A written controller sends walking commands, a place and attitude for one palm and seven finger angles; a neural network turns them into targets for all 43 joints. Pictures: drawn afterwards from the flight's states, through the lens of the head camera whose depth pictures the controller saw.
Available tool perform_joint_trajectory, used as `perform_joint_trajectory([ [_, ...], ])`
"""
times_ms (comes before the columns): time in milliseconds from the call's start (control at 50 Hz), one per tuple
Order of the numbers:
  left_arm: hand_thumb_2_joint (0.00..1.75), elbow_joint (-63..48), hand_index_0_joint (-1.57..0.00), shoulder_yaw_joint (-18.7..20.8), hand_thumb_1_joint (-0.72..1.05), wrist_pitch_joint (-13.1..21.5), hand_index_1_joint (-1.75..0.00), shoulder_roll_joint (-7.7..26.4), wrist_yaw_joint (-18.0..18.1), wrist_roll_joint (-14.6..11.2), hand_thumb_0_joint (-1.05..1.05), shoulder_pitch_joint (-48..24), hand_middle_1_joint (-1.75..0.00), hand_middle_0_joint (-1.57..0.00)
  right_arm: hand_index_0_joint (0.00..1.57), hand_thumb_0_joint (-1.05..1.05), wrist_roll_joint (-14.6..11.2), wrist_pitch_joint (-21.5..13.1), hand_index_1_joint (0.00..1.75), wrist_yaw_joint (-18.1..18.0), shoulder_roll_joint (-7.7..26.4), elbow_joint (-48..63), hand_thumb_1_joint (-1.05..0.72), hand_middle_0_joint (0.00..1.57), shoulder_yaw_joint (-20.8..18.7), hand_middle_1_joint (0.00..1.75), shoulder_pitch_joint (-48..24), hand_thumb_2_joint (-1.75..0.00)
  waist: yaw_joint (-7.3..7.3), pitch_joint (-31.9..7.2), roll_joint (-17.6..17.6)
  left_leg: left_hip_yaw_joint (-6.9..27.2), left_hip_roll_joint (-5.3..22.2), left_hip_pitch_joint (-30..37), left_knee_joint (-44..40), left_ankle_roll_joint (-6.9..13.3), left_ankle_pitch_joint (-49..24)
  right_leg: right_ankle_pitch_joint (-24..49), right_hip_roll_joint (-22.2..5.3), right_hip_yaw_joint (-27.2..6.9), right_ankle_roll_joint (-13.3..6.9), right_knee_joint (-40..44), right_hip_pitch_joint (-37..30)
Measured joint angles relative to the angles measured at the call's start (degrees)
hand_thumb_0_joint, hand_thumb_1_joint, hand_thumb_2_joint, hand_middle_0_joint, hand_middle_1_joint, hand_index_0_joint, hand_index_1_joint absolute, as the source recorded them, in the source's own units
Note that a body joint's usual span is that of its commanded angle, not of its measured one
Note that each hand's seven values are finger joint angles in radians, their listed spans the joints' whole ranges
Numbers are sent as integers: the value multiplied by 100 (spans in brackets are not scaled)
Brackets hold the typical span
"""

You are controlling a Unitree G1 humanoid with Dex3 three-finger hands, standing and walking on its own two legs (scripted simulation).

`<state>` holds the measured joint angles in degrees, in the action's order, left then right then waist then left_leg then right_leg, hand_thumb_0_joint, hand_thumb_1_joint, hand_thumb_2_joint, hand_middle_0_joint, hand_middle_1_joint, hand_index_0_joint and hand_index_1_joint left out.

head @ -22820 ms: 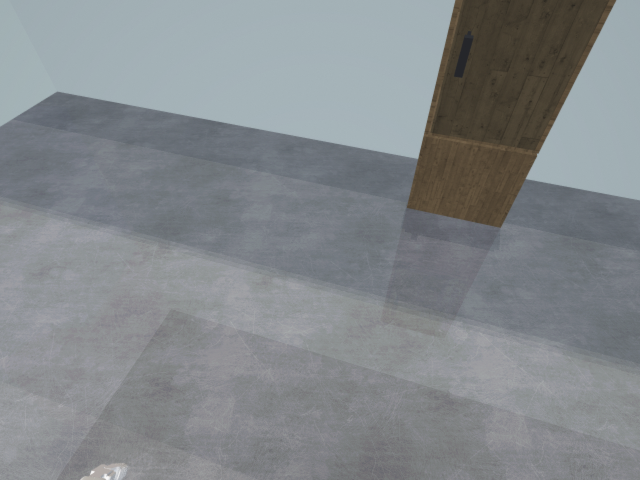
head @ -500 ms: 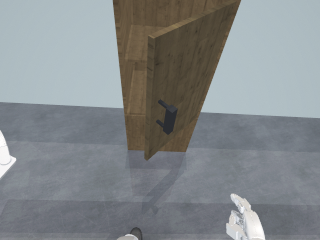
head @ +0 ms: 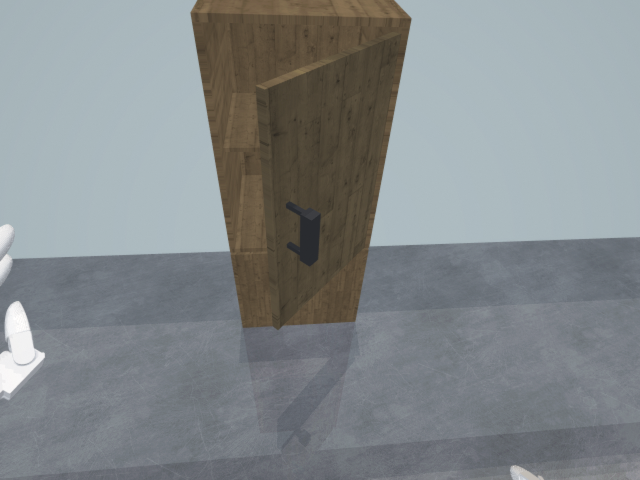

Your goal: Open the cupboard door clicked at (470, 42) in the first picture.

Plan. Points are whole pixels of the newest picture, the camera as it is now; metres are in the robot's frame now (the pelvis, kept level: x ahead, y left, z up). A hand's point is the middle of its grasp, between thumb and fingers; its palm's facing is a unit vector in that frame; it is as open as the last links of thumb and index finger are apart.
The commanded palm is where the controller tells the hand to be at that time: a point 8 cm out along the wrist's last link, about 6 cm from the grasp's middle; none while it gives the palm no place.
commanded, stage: stop stepping back and stand still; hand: left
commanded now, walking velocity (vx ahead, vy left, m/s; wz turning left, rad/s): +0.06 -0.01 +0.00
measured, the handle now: (300, 232) +0.56 +0.06 -0.02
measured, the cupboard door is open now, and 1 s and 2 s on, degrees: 46 46 46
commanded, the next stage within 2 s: let the arm hang, fingers relaxed in 0.36 s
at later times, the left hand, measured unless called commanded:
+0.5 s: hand (50, 368) +0.19 +0.27 +0.13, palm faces +0.39 -0.80 -0.45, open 7.4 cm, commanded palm none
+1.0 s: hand out of the picture -0.15 +0.17 -0.16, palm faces +0.07 -0.98 -0.20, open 7.3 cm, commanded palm none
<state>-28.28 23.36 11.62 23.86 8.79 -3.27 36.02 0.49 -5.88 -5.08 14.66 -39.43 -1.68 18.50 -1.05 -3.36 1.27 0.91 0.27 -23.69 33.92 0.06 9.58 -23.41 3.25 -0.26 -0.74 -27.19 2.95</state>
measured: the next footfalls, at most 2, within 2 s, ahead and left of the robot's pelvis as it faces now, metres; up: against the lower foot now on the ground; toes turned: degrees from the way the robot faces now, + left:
none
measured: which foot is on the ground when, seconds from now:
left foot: down 0.00-1.00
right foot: down 0.00-1.00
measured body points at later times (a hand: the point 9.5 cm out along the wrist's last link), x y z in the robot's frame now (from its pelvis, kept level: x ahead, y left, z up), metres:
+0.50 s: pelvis -0.02 +0.00 +0.01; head -0.03 -0.01 +0.46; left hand +0.16 +0.31 +0.16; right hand +0.14 -0.24 -0.08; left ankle +0.06 +0.09 -0.73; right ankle -0.08 -0.11 -0.73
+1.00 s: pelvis -0.03 +0.00 +0.01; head -0.01 +0.00 +0.46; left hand -0.15 +0.22 -0.14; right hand -0.06 -0.23 -0.15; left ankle +0.06 +0.10 -0.73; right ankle -0.08 -0.11 -0.73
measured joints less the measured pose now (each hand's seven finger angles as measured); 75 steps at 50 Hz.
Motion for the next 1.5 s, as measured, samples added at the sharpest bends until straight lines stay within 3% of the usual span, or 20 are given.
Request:
perform_joint_trajectory([
  [80, 90, 449, -21, -14, 89, 5, -30, -157, 19, 54, 1, -665, -30, -21, 20, 2, -13, -88, 30, -69, -144, -135, -90, 20, 49, 30, -175, -90, 67, 171, -204, -122, -179, 184, -194, 240, -133, -108, -200, -56, 78, -297, 61],
  [140, 90, 531, -21, 107, 89, -46, -30, -113, 45, 51, 1, -872, -30, -21, 20, 2, 32, -229, 30, -42, -381, 40, -90, 20, 164, 30, -429, -90, 0, 309, -296, -209, -216, 262, -655, 219, -435, -177, -194, -69, 24, -443, 367],
  [220, 90, 190, -21, 73, 89, -33, -30, -20, -20, 28, 2, -545, -30, -21, 21, 2, 47, -289, 30, 95, -567, 321, -90, 20, 293, 30, -572, -90, -176, 352, -118, -73, -163, 185, -896, 93, -445, 367, -99, 49, -101, 14, 356],
  [260, 90, -27, -21, 38, 89, 9, -30, 19, -62, -2, 2, -181, -30, -21, 21, 2, 49, -223, 30, 153, -581, 357, -90, 21, 325, 30, -578, -90, -121, 280, -21, -35, -94, 48, -628, 1, -99, 437, -23, 41, -127, 180, 332],
  [320, 90, -88, -21, -40, 89, 28, -30, -18, -64, 1, 1, 112, -30, -21, 21, 2, 31, -114, 30, 159, -479, 276, -90, 21, 319, 30, -517, -90, 83, 151, 114, 30, 8, 174, -275, -32, -124, 421, 102, -52, -128, 202, 293],
  [400, 90, 477, -22, -138, 89, -77, -30, -134, -63, 42, 1, -431, -30, -21, 21, 2, -12, -43, 30, 41, -349, 53, -90, 21, 259, 30, -529, -90, 243, 221, 42, 10, -115, 433, -457, 145, -47, 321, -12, -55, -60, 123, 178],
  [460, 90, 731, -21, -118, 89, -196, -30, -211, -43, 44, 1, -770, -30, -21, 21, 2, -28, -72, 30, -2, -292, 77, -90, 21, 264, 30, -597, -90, 234, 316, -23, -5, -157, 526, -636, 151, -179, 359, -62, -58, -44, 158, 150],
  [500, 90, 1550, -21, -419, 89, -165, -30, -170, -266, 256, 1, -1220, -30, -21, 21, 2, -26, -214, 30, 222, -122, -174, -90, 21, 189, 30, -726, -90, 237, 235, 74, 47, -169, 304, -524, 161, -205, 349, -62, 30, -45, 9, 366],
  [580, 90, 4273, -20, -1405, 90, -923, -30, -347, -718, 441, 0, -2126, -30, -20, 21, 1, 46, 187, 30, 430, 219, -796, -90, 21, 115, 30, -1081, -90, 150, 153, 279, 96, -221, 40, -213, 204, -137, 179, -94, 108, -44, -388, 637],
  [680, 90, 6932, -20, -2155, 91, -1441, -29, -906, -867, 453, 1, -2289, -30, -20, 21, 1, 116, 541, 30, 463, 170, -1245, -90, 21, 140, 30, -1035, -90, -101, 339, -31, 86, -247, 180, -236, 182, -141, 128, -125, 103, -47, -477, 549],
  [760, 90, 8178, -20, -2345, 93, -1502, -29, -1335, -800, 408, 1, -2041, -30, -20, 20, 1, 119, 701, 30, 413, 10, -1655, -91, 20, 183, 30, -722, -90, -92, 531, -313, 130, -220, 338, -492, 154, -272, 281, -92, 131, -74, -187, 376],
  [860, 90, 9032, -21, -2314, 96, -1423, -30, -1345, -818, 362, 1, -1589, -30, -20, 20, 1, 89, 834, 30, 338, -248, -2177, -91, 20, 187, 30, -305, -90, 70, 704, -350, 223, -199, 407, -737, 124, -422, 470, -52, 207, -109, 161, 248],
  [980, 90, 9564, -20, -2292, 94, -1357, -30, -1363, -765, 344, 1, -1114, -30, -20, 20, 1, 55, 866, 30, 294, -512, -2499, -91, 20, 158, 30, -44, -90, 133, 767, -108, 233, -227, 491, -853, 141, -478, 515, -80, 219, -95, 265, 166],
  [1140, 90, 9661, -20, -2281, 91, -1284, -29, -1456, -675, 342, 1, -1039, -30, -20, 21, 1, 53, 816, 30, 305, -744, -2572, -91, 20, 139, 30, -87, -90, 78, 646, 119, 175, -256, 571, -855, 150, -454, 433, -124, 171, -93, 143, 153],
  [1320, 90, 9387, -20, -2295, 91, -1180, -29, -1679, -640, 343, 0, -1471, -30, -20, 21, 1, 79, 763, 30, 297, -781, -2614, -91, 20, 124, 30, -131, -90, 48, 439, 29, 146, -283, 613, -775, 129, -343, 295, -156, 150, -113, 13, 133],
  [1500, 90, 9240, -20, -2295, 91, -1129, -30, -1822, -645, 335, 0, -1803, -30, -20, 20, 1, 78, 681, 30, 259, -771, -2610, -91, 20, 125, 30, -107, -90, 2, 467, -130, 149, -257, 663, -757, 92, -245, 273, -127, 142, -150, 121, 30],
])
